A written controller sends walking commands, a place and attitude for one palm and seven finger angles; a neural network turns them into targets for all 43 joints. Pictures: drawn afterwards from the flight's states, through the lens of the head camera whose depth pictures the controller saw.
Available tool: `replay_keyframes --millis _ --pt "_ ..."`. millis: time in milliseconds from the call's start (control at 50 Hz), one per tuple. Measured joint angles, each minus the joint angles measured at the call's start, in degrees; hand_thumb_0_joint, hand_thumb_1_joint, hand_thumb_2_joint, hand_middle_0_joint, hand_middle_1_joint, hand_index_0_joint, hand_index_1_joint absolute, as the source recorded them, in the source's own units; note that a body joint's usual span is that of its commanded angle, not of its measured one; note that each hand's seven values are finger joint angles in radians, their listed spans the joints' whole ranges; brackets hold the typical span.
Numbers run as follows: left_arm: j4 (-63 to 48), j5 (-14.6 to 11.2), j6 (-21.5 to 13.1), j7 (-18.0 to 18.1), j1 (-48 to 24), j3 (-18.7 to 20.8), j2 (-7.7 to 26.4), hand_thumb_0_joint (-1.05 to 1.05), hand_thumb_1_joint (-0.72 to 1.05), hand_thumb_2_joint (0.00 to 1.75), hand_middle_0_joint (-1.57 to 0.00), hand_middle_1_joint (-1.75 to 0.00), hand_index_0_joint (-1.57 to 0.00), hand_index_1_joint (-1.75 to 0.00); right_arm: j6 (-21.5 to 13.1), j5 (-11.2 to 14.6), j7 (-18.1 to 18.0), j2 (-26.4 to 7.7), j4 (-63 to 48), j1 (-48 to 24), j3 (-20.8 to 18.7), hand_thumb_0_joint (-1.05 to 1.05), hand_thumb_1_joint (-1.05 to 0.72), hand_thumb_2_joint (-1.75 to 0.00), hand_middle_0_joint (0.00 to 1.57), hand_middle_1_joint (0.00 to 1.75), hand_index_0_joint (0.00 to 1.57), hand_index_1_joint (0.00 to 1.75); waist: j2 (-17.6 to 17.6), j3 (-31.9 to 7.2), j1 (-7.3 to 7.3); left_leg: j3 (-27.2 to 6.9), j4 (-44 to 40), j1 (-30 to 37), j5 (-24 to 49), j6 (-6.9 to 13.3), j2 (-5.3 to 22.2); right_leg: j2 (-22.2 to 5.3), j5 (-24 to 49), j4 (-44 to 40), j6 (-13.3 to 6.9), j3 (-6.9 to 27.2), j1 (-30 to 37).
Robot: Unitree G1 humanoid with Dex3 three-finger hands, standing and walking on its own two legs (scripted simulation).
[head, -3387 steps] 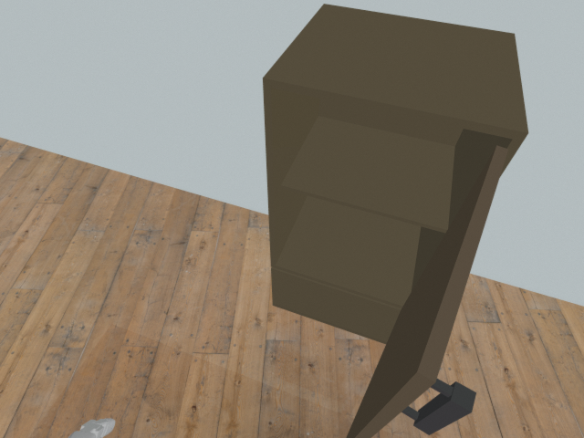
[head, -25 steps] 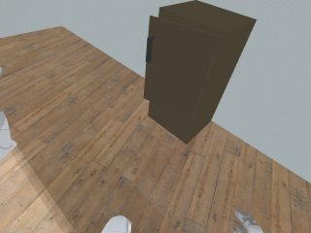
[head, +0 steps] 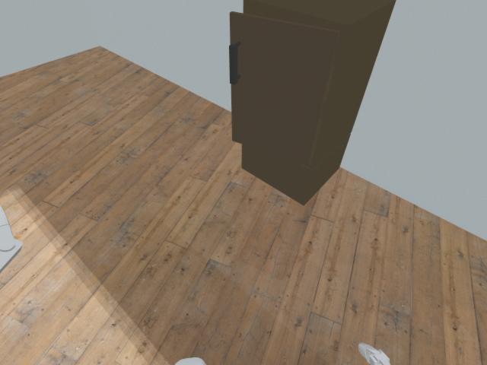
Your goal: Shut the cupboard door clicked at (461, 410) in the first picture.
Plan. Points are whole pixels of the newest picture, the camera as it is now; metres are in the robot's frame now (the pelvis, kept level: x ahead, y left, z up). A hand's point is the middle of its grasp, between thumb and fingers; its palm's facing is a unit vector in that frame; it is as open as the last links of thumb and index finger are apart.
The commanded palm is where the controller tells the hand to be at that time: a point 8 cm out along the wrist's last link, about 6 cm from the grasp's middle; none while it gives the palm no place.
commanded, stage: stop stepping back and stand still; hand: left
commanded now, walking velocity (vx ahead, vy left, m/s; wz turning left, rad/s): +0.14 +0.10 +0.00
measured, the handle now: (236, 62) +1.19 +0.11 -0.03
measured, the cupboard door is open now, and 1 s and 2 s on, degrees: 14 14 14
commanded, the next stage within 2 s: let the arm hang, fingers relaxed in 0.16 s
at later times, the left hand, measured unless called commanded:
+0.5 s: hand out of the picture +0.15 +0.18 -0.12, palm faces +0.00 -0.98 -0.22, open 7.4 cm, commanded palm none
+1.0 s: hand out of the picture +0.00 +0.18 -0.15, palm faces +0.06 -0.98 -0.20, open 7.3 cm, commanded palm none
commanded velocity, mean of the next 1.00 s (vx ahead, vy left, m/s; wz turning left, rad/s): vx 0.01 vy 0.01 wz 0.00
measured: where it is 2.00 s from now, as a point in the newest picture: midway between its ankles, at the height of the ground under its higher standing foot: outside the picture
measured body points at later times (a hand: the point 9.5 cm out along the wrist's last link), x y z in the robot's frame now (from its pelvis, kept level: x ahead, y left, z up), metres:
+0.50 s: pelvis +0.03 +0.01 +0.01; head +0.03 -0.01 +0.46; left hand +0.15 +0.23 -0.10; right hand +0.16 -0.22 -0.13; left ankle +0.07 +0.13 -0.72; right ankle +0.02 -0.10 -0.72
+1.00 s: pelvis +0.04 +0.01 +0.02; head +0.05 +0.01 +0.47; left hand +0.00 +0.23 -0.14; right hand +0.01 -0.20 -0.14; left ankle +0.07 +0.13 -0.72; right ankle +0.02 -0.10 -0.72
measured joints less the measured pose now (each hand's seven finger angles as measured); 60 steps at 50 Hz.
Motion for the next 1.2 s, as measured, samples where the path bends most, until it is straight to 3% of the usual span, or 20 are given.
replay_keyframes --millis 40,100,180,220,260,300,340,400,460,520,560,640,840,1200 --pt "1.56 -0.03 0.18 0.15 -0.47 -1.24 -2.45 0.02 0.89 0.9 -0.21 -0.3 -0.21 -0.3 0.43 0.02 -0.11 -1.06 0.96 -0.85 -0.44 0.02 -0.9 -0.9 0.2 0.3 0.21 0.3 -0.38 -0.43 0.46 0.6 4.16 -1.29 1.47 -0.13 -1.44 -0.66 -1.29 -0.08 0.57 0.68 0.52" --pt "2.14 -0.07 0.33 0.09 -0.55 -2.64 -4.27 0.02 0.89 0.9 -0.21 -0.3 -0.21 -0.3 0.26 -0.01 -0.97 -1.9 0.61 -1.1 -0.77 0.02 -0.9 -0.9 0.2 0.3 0.21 0.3 -2.05 -0.97 0.31 2.85 -1.58 0.59 3.88 0.21 -2.1 -1.63 -1.32 -1.57 1.1 0.92 1.54" --pt "-0.77 -0.05 -0.47 0.25 -0.91 -3.59 -3.94 0.02 0.89 0.9 -0.21 -0.3 -0.21 -0.3 -1.49 -0.14 -2.21 -3.38 -1.63 -0.82 -1.42 0.02 -0.9 -0.9 0.2 0.3 0.21 0.3 -2.95 -0.79 -0.26 3.96 -17.65 8.22 6.6 1.02 -2.43 -1.7 -2.72 -0.11 1.87 -0.09 1.52" --pt "-2.1 -0.16 -1.23 0.28 -1.36 -2.65 -2.75 0.02 0.89 0.9 -0.21 -0.3 -0.21 -0.3 -2.22 0.01 -2.59 -3.38 -2.41 -1.88 -1.96 0.02 -0.9 -0.9 0.2 0.3 0.21 0.3 -3.82 0.42 -0.48 4.13 -18.34 8.38 12.04 1.0 -2.74 -1.94 -4.61 2.65 2.51 0.57 0.65" --pt "-1.69 -0.2 -1.9 0.06 -1.3 -1.06 -1.37 0.02 0.89 0.9 -0.21 -0.3 -0.21 -0.3 -2.74 -0.02 -2.54 -2.59 -2.83 -2.88 -1.88 0.02 -0.9 -0.9 0.2 0.3 0.2 0.3 -4.7 0.81 -0.8 4.74 -18.17 8.47 11.63 0.9 -3.15 -1.54 -7.25 4.54 3.04 2.63 -0.24" --pt "6.82 1.64 -1.55 -2.62 -5.02 -4.1 -1.2 0.01 0.89 0.9 -0.2 -0.3 -0.21 -0.3 -4.52 -0.25 0.04 -3.29 -1.11 -3.45 -2.43 0.01 -0.9 -0.9 0.2 0.29 0.2 0.3 -3.06 -0.32 -0.89 4.27 -18.57 7.44 11.45 0.92 -3.6 -1.6 -6.02 5.6 3.78 3.15 -1.78" --pt "20.54 2.05 3.67 -5.84 -10.73 -9.7 -3.19 0.01 0.9 0.9 -0.2 -0.3 -0.2 -0.3 -2.74 -0.45 1.79 -4.75 0.65 -4.65 -2.0 0.01 -0.9 -0.9 0.2 0.29 0.2 0.3 -0.82 -1.34 -0.55 4.11 -18.73 6.58 11.71 1.15 -4.33 -2.23 -4.56 3.82 4.46 3.9 -2.37" --pt "43.22 2.13 10.15 -8.55 -16.35 -17.75 -7.71 0.01 0.91 0.9 -0.19 -0.3 -0.2 -0.3 0.26 -0.34 2.97 -5.39 3.72 -6.75 -0.64 0.01 -0.9 -0.9 0.2 0.29 0.2 0.3 2.09 -1.37 -0.92 4.0 -18.79 6.76 11.66 0.97 -4.29 -2.12 -2.9 1.76 3.64 3.85 -1.5" --pt "60.5 2.35 12.78 -10.14 -17.14 -24.32 -12.15 0.01 0.91 0.9 -0.19 -0.3 -0.19 -0.29 2.3 -0.9 3.49 -3.63 6.35 -6.81 0.33 0.01 -0.9 -0.9 0.2 0.29 0.2 0.3 1.53 -0.76 -2.38 3.81 -20.64 8.1 12.31 0.58 -4.55 -2.22 -3.3 0.78 3.09 3.61 -0.43" --pt "72.5 2.18 13.28 -10.64 -15.83 -27.91 -16.66 0.02 0.91 0.9 -0.19 -0.3 -0.2 -0.29 3.29 -1.27 3.65 -1.52 9.89 -5.33 1.09 0.01 -0.9 -0.9 0.2 0.29 0.2 0.3 -0.96 0.85 -2.84 3.54 -22.89 10.01 13.13 0.22 -4.57 -2.05 -2.75 -1.23 2.85 3.3 1.44" --pt "75.89 0.31 11.38 -8.99 -15.64 -25.1 -18.17 -0.03 0.98 0.9 -0.2 -0.3 -0.21 -0.3 3.41 -1.24 3.3 -0.19 13.02 -3.6 1.19 0.01 -0.9 -0.9 0.2 0.29 0.2 0.3 -2.28 1.67 -2.11 2.69 -24.19 10.58 13.82 -0.04 -4.27 -1.55 -1.87 -3.43 2.66 2.42 2.73" --pt "80.92 1.62 10.38 -8.73 -15.8 -24.33 -16.03 -0.07 1.02 0.9 -0.21 -0.3 -0.21 -0.3 4.03 -1.26 2.08 0.14 18.74 -1.34 -0.21 0.01 -0.93 -0.9 0.2 0.3 0.21 0.3 -2.64 2.32 -0.67 2.03 -26.31 11.93 14.81 -0.39 -3.45 -0.39 0.3 -7.95 2.29 1.79 5.24" --pt "92.65 1.91 11.16 -9.0 -12.08 -25.3 -14.48 -0.01 0.94 0.9 -0.2 -0.3 -0.2 -0.3 3.81 -0.79 1.34 -0.28 25.24 1.86 -0.73 0.01 -0.92 -0.9 0.19 0.29 0.2 0.3 -1.23 2.49 -1.32 3.55 -29.9 15.7 15.62 -0.11 -3.31 -0.08 2.35 -12.61 2.67 3.24 8.86" --pt "95.13 2.06 10.29 -8.47 -10.21 -26.08 -20.04 0.01 0.91 0.9 -0.2 -0.3 -0.2 -0.3 2.87 -0.62 1.0 4.82 27.25 2.57 -0.33 0.01 -0.91 -0.9 0.2 0.29 0.2 0.3 -1.62 1.16 -0.88 5.09 -30.54 16.67 15.3 1.01 -4.36 -1.25 2.04 -12.13 3.81 4.66 8.86"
